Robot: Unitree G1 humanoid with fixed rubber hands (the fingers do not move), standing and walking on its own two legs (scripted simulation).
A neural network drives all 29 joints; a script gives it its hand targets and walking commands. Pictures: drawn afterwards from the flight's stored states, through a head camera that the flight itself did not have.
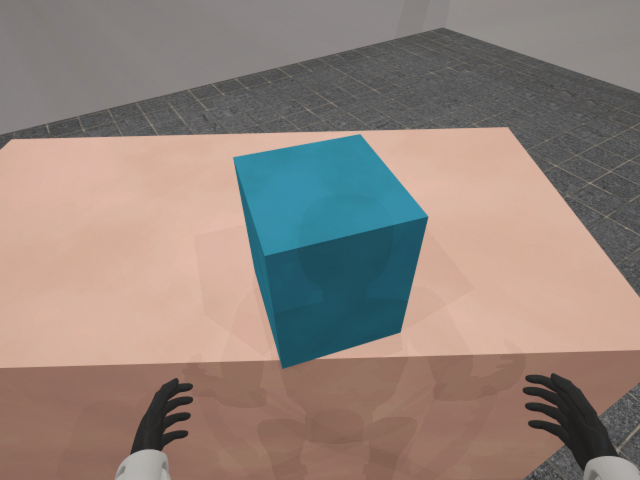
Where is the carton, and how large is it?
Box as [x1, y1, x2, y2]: [233, 134, 427, 368]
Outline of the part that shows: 360,134 233,157 254,269 282,368 400,332 427,220 427,215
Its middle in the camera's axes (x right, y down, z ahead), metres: +0.01 +0.02 +0.60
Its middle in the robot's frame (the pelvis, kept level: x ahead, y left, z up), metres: +0.44 +0.02 +0.05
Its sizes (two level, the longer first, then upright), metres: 0.210 0.200 0.250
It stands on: a pedestal, 0.70 m high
